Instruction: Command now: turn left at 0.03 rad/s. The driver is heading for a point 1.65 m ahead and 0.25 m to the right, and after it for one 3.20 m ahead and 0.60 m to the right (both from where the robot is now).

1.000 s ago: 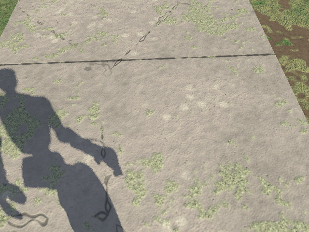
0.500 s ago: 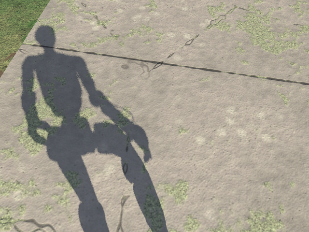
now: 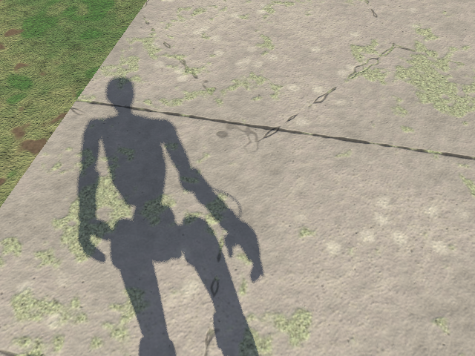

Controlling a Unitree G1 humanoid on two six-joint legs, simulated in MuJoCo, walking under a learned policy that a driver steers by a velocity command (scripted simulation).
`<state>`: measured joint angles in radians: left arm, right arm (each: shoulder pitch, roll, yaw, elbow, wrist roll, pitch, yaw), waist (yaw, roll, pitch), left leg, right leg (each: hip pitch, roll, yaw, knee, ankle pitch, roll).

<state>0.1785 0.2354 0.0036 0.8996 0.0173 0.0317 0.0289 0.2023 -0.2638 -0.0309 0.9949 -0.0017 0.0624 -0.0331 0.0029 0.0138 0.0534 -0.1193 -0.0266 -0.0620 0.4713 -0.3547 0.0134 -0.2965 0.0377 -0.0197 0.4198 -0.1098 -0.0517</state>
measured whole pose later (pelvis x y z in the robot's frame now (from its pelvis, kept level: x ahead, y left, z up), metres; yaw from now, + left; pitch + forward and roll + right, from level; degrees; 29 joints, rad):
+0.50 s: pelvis +0.01 +0.02 +0.00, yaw -1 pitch -1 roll +0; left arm 0.28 0.20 0.00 1.11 0.01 0.01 0.02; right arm 0.30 -0.18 0.01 1.11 -0.01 -0.01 -0.04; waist 0.02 0.00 0.01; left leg -0.06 -0.05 -0.04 0.38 -0.29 0.04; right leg -0.26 0.02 0.02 0.38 -0.10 -0.01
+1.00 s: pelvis +0.03 +0.03 +0.00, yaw -1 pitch -1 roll -1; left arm 0.25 0.16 0.00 1.16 0.01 0.01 0.04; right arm 0.35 -0.14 0.02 1.14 -0.01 -0.02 -0.05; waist 0.01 0.00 0.03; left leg -0.02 -0.05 -0.04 0.38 -0.34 0.05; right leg -0.24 0.02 0.02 0.42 -0.16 0.00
